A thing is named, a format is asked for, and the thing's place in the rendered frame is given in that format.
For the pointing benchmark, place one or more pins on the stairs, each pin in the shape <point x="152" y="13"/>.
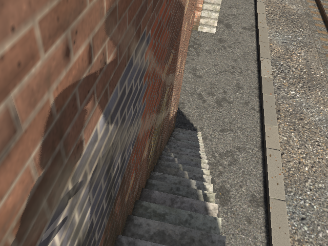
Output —
<point x="209" y="16"/>
<point x="177" y="206"/>

